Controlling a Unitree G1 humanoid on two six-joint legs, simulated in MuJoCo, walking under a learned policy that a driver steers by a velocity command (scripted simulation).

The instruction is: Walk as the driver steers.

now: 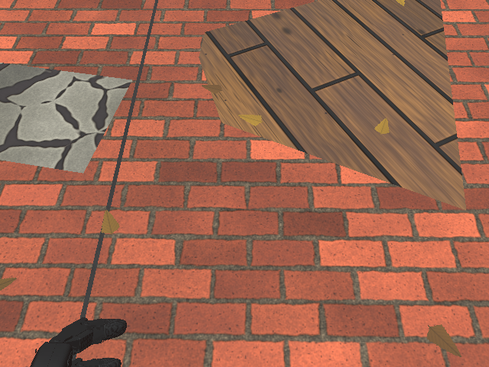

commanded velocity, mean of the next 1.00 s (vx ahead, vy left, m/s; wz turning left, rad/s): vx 0.50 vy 0.00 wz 0.43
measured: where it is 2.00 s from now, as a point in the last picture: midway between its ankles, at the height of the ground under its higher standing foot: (106, 206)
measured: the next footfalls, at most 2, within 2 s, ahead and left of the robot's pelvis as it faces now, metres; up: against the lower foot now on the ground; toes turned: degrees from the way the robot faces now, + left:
right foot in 0.02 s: +0.18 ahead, -0.12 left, +0.00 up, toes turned -2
left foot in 0.54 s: +0.45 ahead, +0.16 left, +0.00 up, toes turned +18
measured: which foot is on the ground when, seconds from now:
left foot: down 0.00-0.04, up 0.06-0.52, down 0.54-1.00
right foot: up 0.00-0.00, down 0.02-0.54, up 0.56-1.00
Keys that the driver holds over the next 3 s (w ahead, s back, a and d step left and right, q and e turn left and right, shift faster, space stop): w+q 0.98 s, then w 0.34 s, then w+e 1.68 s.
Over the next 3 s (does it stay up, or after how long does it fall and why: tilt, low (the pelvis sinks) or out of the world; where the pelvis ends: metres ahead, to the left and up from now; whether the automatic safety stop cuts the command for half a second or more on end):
stays up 1.55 0.43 -0.01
